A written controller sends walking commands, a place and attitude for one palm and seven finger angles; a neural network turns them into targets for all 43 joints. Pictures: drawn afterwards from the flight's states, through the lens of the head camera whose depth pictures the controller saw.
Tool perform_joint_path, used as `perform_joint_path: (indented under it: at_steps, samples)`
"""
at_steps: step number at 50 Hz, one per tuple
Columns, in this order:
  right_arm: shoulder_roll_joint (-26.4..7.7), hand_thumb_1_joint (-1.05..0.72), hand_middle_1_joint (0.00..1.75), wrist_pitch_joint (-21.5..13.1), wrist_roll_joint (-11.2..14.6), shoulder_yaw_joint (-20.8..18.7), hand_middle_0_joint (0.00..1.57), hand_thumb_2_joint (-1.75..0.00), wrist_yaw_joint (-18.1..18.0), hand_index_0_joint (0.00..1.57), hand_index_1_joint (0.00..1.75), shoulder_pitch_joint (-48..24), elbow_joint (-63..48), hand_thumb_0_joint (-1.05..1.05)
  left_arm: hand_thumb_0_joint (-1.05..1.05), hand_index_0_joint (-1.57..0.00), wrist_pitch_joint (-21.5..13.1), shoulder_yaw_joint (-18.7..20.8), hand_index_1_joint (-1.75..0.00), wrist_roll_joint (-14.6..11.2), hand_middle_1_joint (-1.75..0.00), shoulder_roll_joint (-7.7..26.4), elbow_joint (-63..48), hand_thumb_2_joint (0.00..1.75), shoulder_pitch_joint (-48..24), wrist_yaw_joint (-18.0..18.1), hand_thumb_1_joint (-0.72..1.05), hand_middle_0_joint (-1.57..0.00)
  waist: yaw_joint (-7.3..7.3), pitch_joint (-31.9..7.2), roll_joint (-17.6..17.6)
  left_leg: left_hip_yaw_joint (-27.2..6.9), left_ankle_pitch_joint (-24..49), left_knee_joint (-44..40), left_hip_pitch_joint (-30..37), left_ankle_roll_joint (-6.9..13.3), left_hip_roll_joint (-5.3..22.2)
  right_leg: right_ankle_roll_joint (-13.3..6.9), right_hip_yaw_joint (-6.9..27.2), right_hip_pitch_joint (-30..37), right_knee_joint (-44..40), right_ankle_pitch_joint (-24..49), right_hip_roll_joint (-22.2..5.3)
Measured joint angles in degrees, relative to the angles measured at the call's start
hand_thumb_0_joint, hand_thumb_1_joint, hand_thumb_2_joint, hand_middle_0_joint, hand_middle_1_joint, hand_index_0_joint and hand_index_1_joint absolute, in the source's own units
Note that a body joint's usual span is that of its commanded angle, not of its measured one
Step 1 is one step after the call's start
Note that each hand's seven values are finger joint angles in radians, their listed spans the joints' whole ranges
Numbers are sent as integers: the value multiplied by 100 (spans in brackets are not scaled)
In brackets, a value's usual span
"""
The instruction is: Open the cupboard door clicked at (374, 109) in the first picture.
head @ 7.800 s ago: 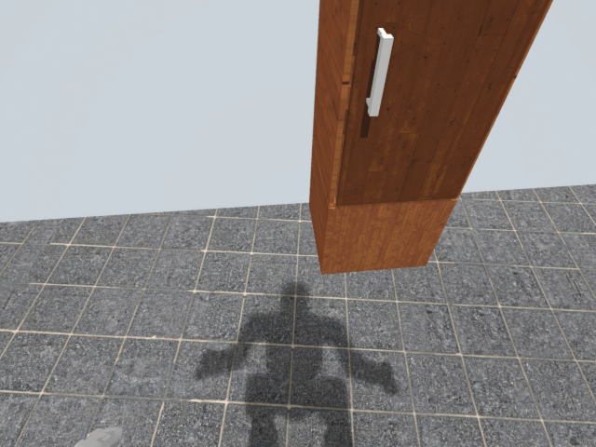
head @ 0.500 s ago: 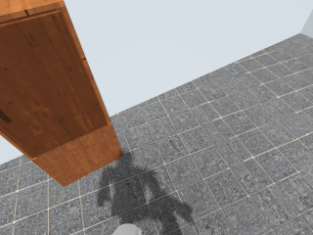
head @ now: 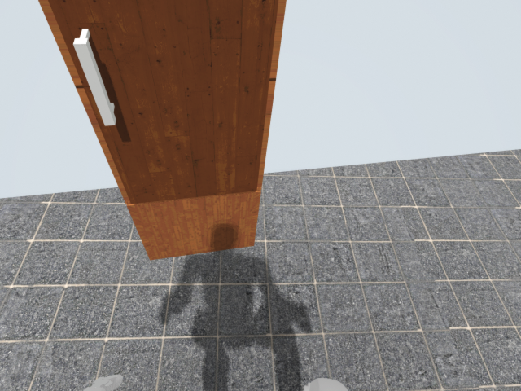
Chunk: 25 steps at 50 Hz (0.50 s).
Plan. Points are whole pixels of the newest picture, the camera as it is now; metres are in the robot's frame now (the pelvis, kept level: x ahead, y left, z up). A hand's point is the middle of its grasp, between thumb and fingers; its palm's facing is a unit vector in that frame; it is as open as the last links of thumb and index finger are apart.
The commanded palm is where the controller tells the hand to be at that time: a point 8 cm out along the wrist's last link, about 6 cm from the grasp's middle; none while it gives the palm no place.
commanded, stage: turn to face it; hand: left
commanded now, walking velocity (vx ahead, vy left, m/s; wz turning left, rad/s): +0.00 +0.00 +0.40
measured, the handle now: (98, 80) +0.63 +0.37 +0.09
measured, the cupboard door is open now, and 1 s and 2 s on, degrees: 0 0 0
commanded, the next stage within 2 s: take the last steps up to it in 0.34 s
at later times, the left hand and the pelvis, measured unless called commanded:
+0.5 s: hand out of the picture +0.03 +0.14 -0.15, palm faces +0.22 -0.94 -0.27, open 7.4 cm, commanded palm none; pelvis -0.01 -0.06 +0.00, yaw +12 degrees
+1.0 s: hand out of the picture -0.10 +0.20 -0.18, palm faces +0.33 -0.93 -0.15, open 7.4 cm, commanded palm none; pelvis +0.02 +0.04 +0.00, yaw +14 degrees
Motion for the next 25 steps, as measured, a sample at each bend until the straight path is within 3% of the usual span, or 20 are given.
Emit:
perform_joint_path:
  at_steps: [11, 15, 17, 19, 22, 25]
  samples:
    - [63, -90, 30, 80, -55, -70, 21, -90, -37, 20, 30, 535, 242, 1, 0, -20, -21, -110, -30, -58, -30, -256, -102, 90, -338, 61, 90, -20, -294, -74, 231, -491, 73, 35, -55, -132, -206, -121, 45, 646, -1586, -359, 374]
    - [8, -90, 30, 123, -26, -112, 20, -90, -40, 20, 30, 673, 356, 1, 0, -20, -144, -174, -30, -88, -30, -357, -142, 90, -260, 72, 90, -20, -281, -138, 299, -595, -32, 313, -239, -291, -289, -240, -15, 1293, -3007, 390, 486]
    - [-64, -91, 30, 145, 18, -153, 20, -90, -36, 20, 30, 670, 429, 1, 0, -20, -240, -205, -30, -44, -30, -450, -86, 90, -190, 92, 90, -20, -248, -126, 448, -614, -519, 855, -461, -416, -247, -604, -119, 1428, -3246, 457, 573]
    - [-106, -91, 30, 221, 8, -213, 20, -90, -44, 20, 30, 672, 452, 1, 0, -21, -255, -261, -30, -18, -30, -520, -50, 90, -63, 80, 90, -20, -266, -139, 485, -449, -1248, 1940, -839, -524, -262, -797, -241, 1462, -3199, 424, 509]
    - [-179, -91, 30, 307, -21, -273, 20, -90, -5, 20, 30, 641, 505, 1, 0, -21, -223, -260, -30, -18, -30, -604, 44, 90, 158, 85, 90, -20, -218, -174, 477, -207, -1209, 3322, -1253, -625, -112, -845, -363, 1610, -3380, 504, 404]
    - [-246, -91, 30, 313, -36, -297, 20, -90, 21, 20, 30, 605, 548, 1, 0, -21, -244, -259, -30, -16, -30, -658, 182, 90, 354, 71, 90, -20, -175, -191, 494, -156, -836, 3845, -1373, -719, 134, -835, -495, 1719, -3553, 600, 351]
